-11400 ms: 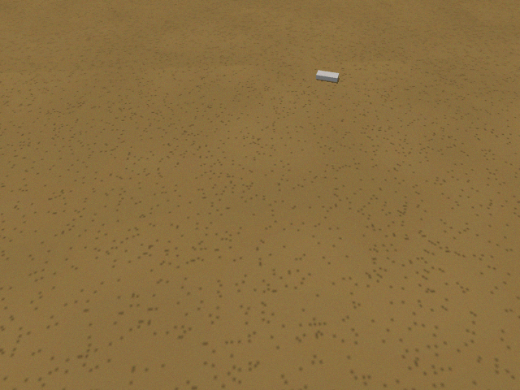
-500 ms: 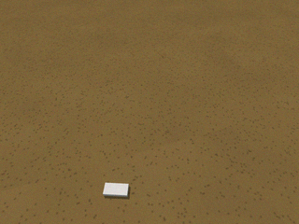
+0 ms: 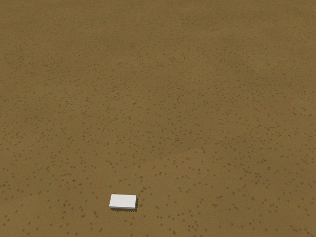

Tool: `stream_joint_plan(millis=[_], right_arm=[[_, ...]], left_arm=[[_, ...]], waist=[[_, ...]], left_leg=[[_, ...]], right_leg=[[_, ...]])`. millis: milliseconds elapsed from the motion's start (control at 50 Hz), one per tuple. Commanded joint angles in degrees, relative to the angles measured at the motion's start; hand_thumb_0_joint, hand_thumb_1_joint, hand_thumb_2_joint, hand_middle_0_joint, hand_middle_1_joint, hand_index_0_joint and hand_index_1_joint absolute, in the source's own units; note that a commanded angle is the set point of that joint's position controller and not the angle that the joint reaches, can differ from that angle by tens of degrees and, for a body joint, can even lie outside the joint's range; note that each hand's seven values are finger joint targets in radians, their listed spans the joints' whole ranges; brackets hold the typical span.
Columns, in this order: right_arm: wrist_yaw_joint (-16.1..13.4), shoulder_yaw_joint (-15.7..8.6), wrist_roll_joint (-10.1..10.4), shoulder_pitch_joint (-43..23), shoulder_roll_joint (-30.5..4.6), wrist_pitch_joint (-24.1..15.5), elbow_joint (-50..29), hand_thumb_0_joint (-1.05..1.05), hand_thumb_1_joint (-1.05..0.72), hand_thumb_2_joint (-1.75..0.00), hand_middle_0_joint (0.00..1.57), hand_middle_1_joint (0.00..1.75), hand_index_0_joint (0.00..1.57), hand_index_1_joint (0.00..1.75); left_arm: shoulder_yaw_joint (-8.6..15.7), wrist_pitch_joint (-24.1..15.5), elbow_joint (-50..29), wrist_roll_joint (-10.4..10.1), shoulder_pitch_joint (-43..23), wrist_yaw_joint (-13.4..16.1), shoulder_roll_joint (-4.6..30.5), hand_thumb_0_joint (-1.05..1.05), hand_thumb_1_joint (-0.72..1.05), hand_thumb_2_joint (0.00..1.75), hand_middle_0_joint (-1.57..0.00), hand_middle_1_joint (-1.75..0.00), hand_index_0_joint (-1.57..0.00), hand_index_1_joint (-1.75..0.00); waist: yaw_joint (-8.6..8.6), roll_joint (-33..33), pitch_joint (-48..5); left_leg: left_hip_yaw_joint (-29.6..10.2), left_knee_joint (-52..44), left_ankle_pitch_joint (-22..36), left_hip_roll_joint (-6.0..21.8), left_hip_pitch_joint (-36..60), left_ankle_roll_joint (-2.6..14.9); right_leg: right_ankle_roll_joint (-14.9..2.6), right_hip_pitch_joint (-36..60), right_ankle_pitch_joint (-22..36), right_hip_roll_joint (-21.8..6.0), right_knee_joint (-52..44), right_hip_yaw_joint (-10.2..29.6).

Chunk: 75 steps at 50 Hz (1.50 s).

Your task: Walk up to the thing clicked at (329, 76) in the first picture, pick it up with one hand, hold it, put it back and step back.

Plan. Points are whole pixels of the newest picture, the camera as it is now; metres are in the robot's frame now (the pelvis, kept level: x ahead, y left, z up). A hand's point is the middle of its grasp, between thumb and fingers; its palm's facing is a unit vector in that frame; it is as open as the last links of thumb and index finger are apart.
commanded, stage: stand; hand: left
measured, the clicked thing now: (123, 201) +0.45 +0.26 -0.77
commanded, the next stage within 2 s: walk up in 0.38 s
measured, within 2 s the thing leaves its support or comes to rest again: neither
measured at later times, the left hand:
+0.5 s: hand out of the picture +0.07 +0.26 -0.16, palm faces +0.00 -0.94 -0.35, open 7.4 cm
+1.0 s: hand out of the picture +0.03 +0.25 -0.17, palm faces -0.01 -0.95 -0.32, open 7.4 cm
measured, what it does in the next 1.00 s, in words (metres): stands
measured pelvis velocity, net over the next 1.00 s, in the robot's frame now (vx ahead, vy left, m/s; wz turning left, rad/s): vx -0.04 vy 0.00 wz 0.00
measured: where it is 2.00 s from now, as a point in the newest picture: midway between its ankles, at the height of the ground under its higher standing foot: outside the picture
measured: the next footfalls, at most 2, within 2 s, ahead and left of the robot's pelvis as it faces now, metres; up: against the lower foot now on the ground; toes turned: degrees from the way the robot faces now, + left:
none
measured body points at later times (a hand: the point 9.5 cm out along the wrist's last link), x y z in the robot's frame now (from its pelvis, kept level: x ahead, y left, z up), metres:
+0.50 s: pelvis -0.01 +0.00 +0.00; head +0.01 +0.00 +0.45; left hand +0.07 +0.30 -0.13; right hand +0.07 -0.31 -0.13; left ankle -0.01 +0.14 -0.75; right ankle -0.02 -0.12 -0.75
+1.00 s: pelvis -0.04 +0.00 -0.01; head -0.01 +0.00 +0.44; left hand +0.03 +0.30 -0.14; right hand +0.03 -0.31 -0.13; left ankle -0.01 +0.14 -0.75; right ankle -0.02 -0.12 -0.75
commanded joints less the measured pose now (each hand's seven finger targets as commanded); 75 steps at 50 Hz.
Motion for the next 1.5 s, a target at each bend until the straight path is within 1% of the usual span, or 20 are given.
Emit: stream_joint_plan(millis=[0, 80, 340, 360, 380, 440, 560, 600, 640, 680, 760, 820, 880, 920, 980, 1000, 1100, 1240, 1340, 1480], right_arm=[[-0.6, -2.3, 0.1, -2.1, -12.0, -1.0, -3.1, 0.00, -0.90, -0.90, 0.20, 0.30, 0.20, 0.30], [-0.6, -2.1, 0.1, -2.0, -11.9, -1.1, -3.0, 0.00, -0.90, -0.90, 0.20, 0.30, 0.20, 0.30], [-0.5, -2.3, 0.2, -1.9, -11.8, -1.0, -3.1, 0.00, -0.90, -0.90, 0.20, 0.30, 0.20, 0.30], [-0.7, -3.2, 0.7, -1.9, -13.2, -0.9, -3.8, 0.00, -0.90, -0.90, 0.20, 0.30, 0.20, 0.30], [-0.9, -3.2, 1.0, -1.6, -13.1, -0.9, -4.1, 0.00, -0.90, -0.90, 0.20, 0.30, 0.20, 0.30], [-1.1, -3.8, 1.1, -1.3, -13.2, -0.6, -5.2, 0.00, -0.90, -0.90, 0.20, 0.30, 0.20, 0.30], [-1.0, -4.3, 0.8, -2.0, -12.8, 0.2, -6.8, 0.00, -0.90, -0.90, 0.20, 0.30, 0.20, 0.30], [-1.0, -4.4, 0.7, -1.0, -12.5, 0.3, -6.8, 0.00, -0.90, -0.90, 0.20, 0.30, 0.20, 0.30], [-0.8, -4.5, 0.5, -1.3, -12.6, 0.3, -7.1, 0.00, -0.90, -0.90, 0.20, 0.30, 0.20, 0.30], [-0.7, -4.7, 0.4, -0.7, -13.1, 0.3, -7.2, 0.00, -0.90, -0.90, 0.20, 0.30, 0.20, 0.30], [-0.5, -4.8, 0.1, -0.9, -13.7, 0.0, -7.9, 0.00, -0.90, -0.90, 0.20, 0.30, 0.20, 0.30], [-0.5, -5.0, -0.2, -1.9, -14.7, -0.2, -8.3, 0.00, -0.90, -0.90, 0.20, 0.30, 0.20, 0.30], [-0.5, -4.8, -0.1, -2.4, -14.2, -0.2, -8.8, 0.00, -0.90, -0.90, 0.20, 0.30, 0.20, 0.30], [-0.4, -4.8, 0.0, -1.6, -13.5, -0.2, -8.8, 0.00, -0.90, -0.90, 0.20, 0.30, 0.20, 0.30], [-0.3, -4.5, 0.3, 0.1, -13.1, -0.2, -8.6, 0.00, -0.90, -0.90, 0.20, 0.30, 0.20, 0.30], [-0.4, -4.6, 0.4, 0.4, -12.7, -0.2, -8.6, 0.00, -0.90, -0.90, 0.20, 0.30, 0.20, 0.30], [-0.4, -4.3, 0.6, 0.9, -13.1, -0.4, -8.7, 0.00, -0.90, -0.90, 0.20, 0.30, 0.20, 0.30], [-0.6, -4.1, 0.4, -0.6, -14.3, -0.8, -9.3, 0.00, -0.90, -0.90, 0.20, 0.30, 0.20, 0.30], [-0.6, -4.0, 0.6, -1.1, -13.6, -0.6, -9.5, 0.00, -0.90, -0.90, 0.20, 0.30, 0.20, 0.30], [-0.3, -3.9, 0.6, -0.3, -13.3, -0.5, -9.3, 0.00, -0.90, -0.90, 0.20, 0.30, 0.20, 0.30]], left_arm=[[2.3, -1.4, -3.4, 0.0, -1.6, 1.0, 12.4, 0.00, 0.90, 0.90, -0.20, -0.30, -0.20, -0.30], [2.5, -1.2, -3.2, -0.1, -1.9, 0.9, 12.5, 0.00, 0.90, 0.90, -0.20, -0.30, -0.20, -0.30], [2.4, -1.5, -3.2, 0.1, -1.5, 0.9, 12.5, 0.00, 0.90, 0.90, -0.20, -0.30, -0.20, -0.30], [4.1, -0.5, -3.7, -0.2, -2.5, 0.7, 13.3, 0.00, 0.90, 0.90, -0.20, -0.30, -0.20, -0.30], [4.1, -0.2, -4.0, -0.5, -1.7, 0.8, 12.9, 0.00, 0.90, 0.90, -0.20, -0.30, -0.20, -0.30], [4.7, 0.3, -5.1, -0.4, -1.2, 0.7, 12.7, 0.00, 0.90, 0.90, -0.20, -0.30, -0.20, -0.30], [5.2, 1.1, -6.7, 0.0, -2.3, 0.3, 13.1, 0.00, 0.90, 0.90, -0.20, -0.30, -0.20, -0.30], [5.6, 1.2, -7.4, 0.1, -3.1, 0.2, 13.4, 0.00, 0.90, 0.90, -0.20, -0.30, -0.20, -0.30], [5.6, 1.4, -7.8, 0.3, -2.8, 0.0, 13.4, 0.00, 0.90, 0.90, -0.20, -0.30, -0.20, -0.30], [5.7, 1.5, -8.1, 0.5, -3.4, -0.1, 13.3, 0.00, 0.90, 0.90, -0.20, -0.30, -0.20, -0.30], [5.8, 1.8, -8.5, 0.4, -2.3, -0.6, 12.6, 0.00, 0.90, 0.90, -0.20, -0.30, -0.20, -0.30], [5.6, 2.0, -7.9, 0.4, -0.8, -0.8, 11.6, 0.00, 0.90, 0.90, -0.20, -0.30, -0.20, -0.30], [5.5, 1.7, -7.8, 0.5, 0.2, -1.0, 11.6, 0.00, 0.90, 0.90, -0.20, -0.30, -0.20, -0.30], [5.7, 1.4, -8.1, 0.6, -1.2, -1.0, 12.7, 0.00, 0.90, 0.90, -0.20, -0.30, -0.20, -0.30], [5.9, 1.1, -8.5, 0.5, -1.8, -0.8, 13.3, 0.00, 0.90, 0.90, -0.20, -0.30, -0.20, -0.30], [6.0, 1.1, -8.8, 0.7, -1.9, -0.7, 13.4, 0.00, 0.90, 0.90, -0.20, -0.30, -0.20, -0.30], [6.0, 1.2, -9.1, 0.3, -1.8, -0.6, 12.7, 0.00, 0.90, 0.90, -0.20, -0.30, -0.20, -0.30], [5.4, 1.5, -8.5, 0.1, -0.3, -0.8, 11.7, 0.00, 0.90, 0.90, -0.20, -0.30, -0.20, -0.30], [5.2, 1.2, -8.8, 0.2, -1.2, -0.9, 12.2, 0.00, 0.90, 0.90, -0.20, -0.30, -0.20, -0.30], [5.4, 0.9, -9.2, 0.3, -2.7, -0.7, 13.1, 0.00, 0.90, 0.90, -0.20, -0.30, -0.20, -0.30]], waist=[[-0.03, 0.2, -4.3], [0.01, 0.6, -3.2], [-0.09, -0.6, -4.0], [-0.07, -0.9, -2.0], [0.12, -0.5, -2.8], [0.08, 0.3, -6.1], [-0.21, -0.8, -4.1], [-0.49, -1.8, -4.0], [-0.26, -1.8, -3.8], [-0.54, -2.0, -3.3], [0.32, 1.1, -2.8], [0.65, 4.0, -2.9], [0.88, 3.6, -2.7], [0.11, 1.1, -2.0], [-0.35, -1.6, -2.9], [-0.45, -2.5, -3.2], [-0.09, -1.6, -4.3], [0.72, 2.6, -5.0], [0.22, 1.1, -3.9], [-0.40, -2.2, -4.0]], left_leg=[[-4.4, -1.6, 10.6, 5.8, 2.0, 2.70], [-4.6, -2.5, 8.8, 5.8, 1.1, 2.53], [-4.7, -2.0, 9.4, 5.7, 2.0, 2.54], [-4.7, 0.0, 15.5, 5.9, 0.3, 3.16], [-4.4, 0.6, 17.9, 6.2, 0.6, 3.19], [-4.0, 2.4, 18.6, 6.3, 1.0, 3.93], [-3.5, 4.8, 7.4, 4.2, -1.9, 3.76], [-3.0, 6.1, 4.9, 3.6, -2.4, 3.45], [-3.3, 6.2, 2.8, 3.6, -2.3, 3.62], [-4.2, 5.4, 0.3, 4.0, -4.1, 4.05], [-7.0, 2.5, -1.4, 5.6, -6.5, 4.83], [-9.6, -0.6, -3.8, 7.9, -8.9, 6.41], [-8.2, 0.3, -6.3, 6.6, -8.8, 5.62], [-6.3, 2.5, -6.4, 4.5, -8.0, 4.43], [-5.1, 4.9, -4.3, 3.4, -5.7, 3.85], [-4.5, 6.0, -3.0, 3.3, -4.8, 3.72], [-4.7, 6.0, 2.8, 4.2, -3.9, 3.74], [-8.0, 1.6, 2.5, 7.4, -7.2, 5.35], [-5.8, 3.0, 0.1, 5.2, -6.1, 4.21], [-4.2, 5.3, 1.7, 4.1, -3.6, 3.45]], right_leg=[[-1.56, -0.9, 12.0, -7.2, -3.1, 5.2], [-1.67, -1.3, 9.2, -7.0, -3.1, 5.2], [-1.55, -1.5, 10.6, -7.0, -3.4, 5.2], [-1.88, -2.1, 17.2, -6.2, -0.7, 5.2], [-1.87, -2.0, 18.7, -5.9, -0.1, 4.5], [-2.26, -0.5, 18.4, -5.8, 1.9, 3.6], [-3.93, -4.7, 9.7, -6.7, 1.0, 6.2], [-5.14, -5.8, 7.0, -7.5, 0.4, 7.0], [-5.37, -7.4, 3.9, -7.5, 0.4, 7.3], [-5.18, -7.3, 1.2, -7.1, 0.7, 7.4], [-4.28, -6.9, -2.9, -5.3, 2.7, 6.6], [-3.45, -4.8, -3.9, -3.7, 5.1, 5.2], [-3.82, -4.8, -3.4, -4.7, 2.7, 6.5], [-4.35, -6.9, -2.3, -6.0, 0.9, 8.5], [-4.69, -8.2, -1.7, -7.0, -0.3, 9.4], [-5.31, -8.4, -1.4, -7.4, -0.6, 9.0], [-4.71, -8.3, 0.8, -6.4, 1.7, 7.4], [-3.47, -4.0, 3.7, -4.3, 5.8, 5.6], [-4.25, -5.9, 3.3, -5.8, 2.8, 7.6], [-4.55, -8.2, 2.0, -6.8, 0.6, 8.7]])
